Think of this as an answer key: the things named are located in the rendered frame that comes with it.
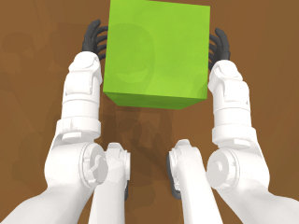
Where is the robot right upper arm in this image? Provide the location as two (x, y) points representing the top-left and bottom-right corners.
(206, 147), (299, 224)

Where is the robot right forearm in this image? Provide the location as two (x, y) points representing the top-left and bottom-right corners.
(207, 60), (265, 162)

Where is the robot left forearm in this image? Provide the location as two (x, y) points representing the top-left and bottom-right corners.
(44, 51), (103, 179)

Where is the right robot foot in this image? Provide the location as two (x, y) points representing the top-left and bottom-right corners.
(166, 153), (182, 200)

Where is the robot left upper arm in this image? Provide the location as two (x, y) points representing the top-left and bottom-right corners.
(0, 141), (108, 224)

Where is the carton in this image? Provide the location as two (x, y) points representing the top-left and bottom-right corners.
(103, 0), (210, 110)

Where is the robot right hand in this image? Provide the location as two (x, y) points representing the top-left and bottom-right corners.
(207, 27), (231, 73)

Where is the left robot foot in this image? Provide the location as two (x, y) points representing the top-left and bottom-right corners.
(124, 174), (131, 201)

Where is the robot foot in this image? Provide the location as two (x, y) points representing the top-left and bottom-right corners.
(166, 153), (182, 200)
(124, 174), (131, 201)

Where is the robot left hand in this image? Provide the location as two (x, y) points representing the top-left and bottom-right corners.
(81, 19), (108, 62)

